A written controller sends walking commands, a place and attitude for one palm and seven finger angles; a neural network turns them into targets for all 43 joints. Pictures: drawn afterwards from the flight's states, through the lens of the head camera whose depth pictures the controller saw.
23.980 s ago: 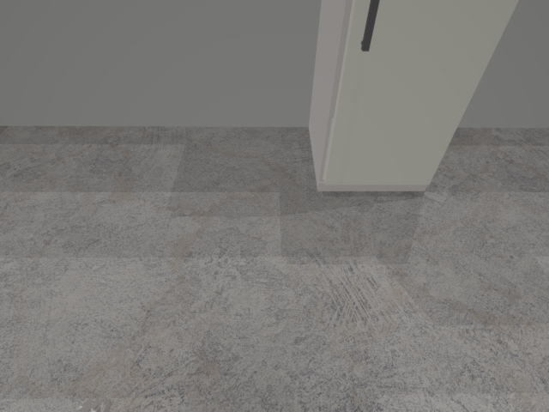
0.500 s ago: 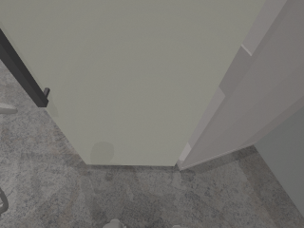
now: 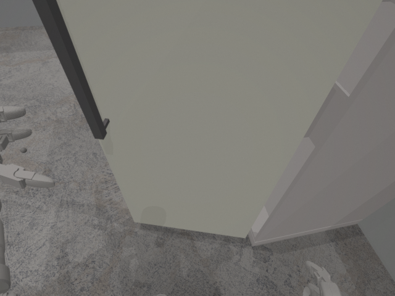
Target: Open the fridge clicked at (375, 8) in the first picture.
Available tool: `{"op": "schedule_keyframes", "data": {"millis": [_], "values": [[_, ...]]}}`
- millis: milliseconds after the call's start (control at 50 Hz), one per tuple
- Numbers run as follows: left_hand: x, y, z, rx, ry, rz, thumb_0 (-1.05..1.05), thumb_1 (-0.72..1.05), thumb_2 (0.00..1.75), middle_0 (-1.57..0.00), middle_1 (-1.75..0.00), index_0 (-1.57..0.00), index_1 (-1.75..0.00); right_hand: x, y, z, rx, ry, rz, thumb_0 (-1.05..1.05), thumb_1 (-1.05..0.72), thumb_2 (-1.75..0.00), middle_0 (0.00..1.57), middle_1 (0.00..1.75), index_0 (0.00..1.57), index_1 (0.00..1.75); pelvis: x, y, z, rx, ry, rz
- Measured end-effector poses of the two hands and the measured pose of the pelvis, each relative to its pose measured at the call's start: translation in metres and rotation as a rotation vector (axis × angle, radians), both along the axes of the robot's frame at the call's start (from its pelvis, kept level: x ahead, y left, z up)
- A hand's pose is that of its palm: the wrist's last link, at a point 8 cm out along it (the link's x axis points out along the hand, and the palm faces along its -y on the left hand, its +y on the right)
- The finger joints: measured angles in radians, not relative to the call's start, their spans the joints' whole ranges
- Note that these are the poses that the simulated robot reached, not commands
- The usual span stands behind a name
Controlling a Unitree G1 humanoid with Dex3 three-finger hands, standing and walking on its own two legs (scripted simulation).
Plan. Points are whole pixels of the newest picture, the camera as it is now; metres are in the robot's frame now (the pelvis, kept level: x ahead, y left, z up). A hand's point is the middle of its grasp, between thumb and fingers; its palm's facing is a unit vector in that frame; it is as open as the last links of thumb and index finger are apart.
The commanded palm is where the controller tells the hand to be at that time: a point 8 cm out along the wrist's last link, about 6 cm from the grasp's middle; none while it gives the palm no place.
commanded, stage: slip the hand off the handle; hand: left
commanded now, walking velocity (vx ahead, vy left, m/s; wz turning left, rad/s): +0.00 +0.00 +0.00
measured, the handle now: (76, 60) +0.47 +0.28 +0.22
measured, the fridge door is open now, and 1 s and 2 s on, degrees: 71 71 71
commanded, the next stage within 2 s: draw the hand back to the body in 0.08 s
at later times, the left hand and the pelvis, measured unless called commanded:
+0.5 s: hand (24, 161) +0.28 +0.31 +0.15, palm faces +0.14 -0.99 -0.03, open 14.7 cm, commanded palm +0.23 +0.35 +0.15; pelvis -0.01 -0.02 +0.01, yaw -1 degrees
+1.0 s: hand (6, 191) +0.22 +0.30 +0.16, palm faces +0.55 -0.79 -0.28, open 12.8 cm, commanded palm +0.18 +0.32 +0.18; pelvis -0.01 -0.01 +0.02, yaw -1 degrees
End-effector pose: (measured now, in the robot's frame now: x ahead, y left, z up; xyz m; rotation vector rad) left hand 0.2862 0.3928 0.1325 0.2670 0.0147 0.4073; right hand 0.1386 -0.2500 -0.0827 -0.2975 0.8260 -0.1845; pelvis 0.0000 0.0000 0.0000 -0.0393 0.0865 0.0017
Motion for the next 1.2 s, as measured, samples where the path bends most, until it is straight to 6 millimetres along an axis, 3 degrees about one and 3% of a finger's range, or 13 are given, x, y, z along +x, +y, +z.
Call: {"op": "schedule_keyframes", "data": {"millis": [120,240,320,420,580,720,840,920,1060,1200], "values": [[-0.019,-0.012,0.000,0.002,-0.005,-0.021,-0.01,-0.55,0.20,-0.25,-1.15,-0.25,-1.15,0.011,-0.001,0.004,0.003,-0.042,0.035,0.01,-0.91,-0.90,0.20,0.30,0.20,0.30,-0.004,-0.005,0.001,0.006,-0.019,0.010],[-0.026,-0.017,0.000,-0.044,-0.022,-0.013,-0.01,-0.55,0.20,-0.25,-1.15,-0.25,-1.15,0.004,-0.006,0.001,0.005,-0.039,0.036,0.01,-0.91,-0.90,0.20,0.30,0.20,0.30,-0.007,-0.013,0.002,0.010,-0.035,0.017],[-0.022,-0.028,0.003,-0.224,-0.062,-0.152,-0.01,-0.55,0.20,-0.25,-1.15,-0.25,-1.15,-0.005,-0.013,0.003,0.003,-0.044,-0.002,0.01,-0.91,-0.90,0.20,0.30,0.20,0.30,-0.007,-0.016,0.006,0.012,-0.064,0.016],[-0.020,-0.035,0.015,-0.238,-0.025,-0.283,-0.01,-0.55,0.20,-0.25,-1.15,-0.25,-1.15,-0.011,-0.025,0.012,0.007,-0.114,-0.043,0.01,-0.91,-0.90,0.20,0.30,0.20,0.30,-0.007,-0.018,0.007,0.019,-0.079,-0.003],[-0.050,-0.033,0.017,-0.241,-0.047,-0.247,-0.01,-0.55,0.20,-0.25,-1.15,-0.25,-1.15,-0.013,-0.033,0.021,0.012,-0.183,-0.048,0.01,-0.91,-0.90,0.20,0.30,0.20,0.30,-0.009,-0.016,0.007,0.023,-0.092,-0.019],[-0.070,-0.050,0.012,-0.232,-0.055,-0.243,-0.01,-0.52,0.22,-0.24,-1.13,-0.24,-1.13,0.001,-0.017,0.027,0.010,-0.222,-0.005,0.01,-0.91,-0.90,0.20,0.30,0.20,0.30,-0.014,-0.012,0.009,0.019,-0.125,-0.003],[-0.086,-0.047,0.023,-0.004,-0.061,0.032,-0.01,-0.39,0.28,-0.25,-1.05,-0.24,-1.06,0.015,0.006,0.034,0.034,-0.231,0.069,0.01,-0.91,-0.90,0.20,0.30,0.20,0.30,-0.015,-0.010,0.017,0.016,-0.149,-0.002],[-0.101,-0.053,0.032,0.068,-0.098,0.120,-0.01,-0.26,0.34,-0.24,-0.98,-0.24,-0.98,0.022,0.018,0.033,0.059,-0.207,0.092,0.01,-0.91,-0.90,0.20,0.30,0.20,0.30,-0.010,-0.007,0.021,0.021,-0.161,-0.010],[-0.109,-0.064,0.038,0.099,-0.114,0.155,0.00,-0.03,0.46,-0.23,-0.84,-0.23,-0.84,0.031,0.026,0.028,0.079,-0.161,0.103,0.01,-0.90,-0.90,0.20,0.30,0.20,0.30,-0.003,-0.005,0.025,0.028,-0.186,-0.014],[-0.108,-0.084,0.049,0.135,-0.123,0.095,0.00,0.22,0.58,-0.22,-0.69,-0.22,-0.70,0.039,0.019,0.032,0.087,-0.173,0.082,0.01,-0.91,-0.90,0.20,0.30,0.20,0.30,0.005,-0.009,0.027,0.030,-0.199,-0.025]]}}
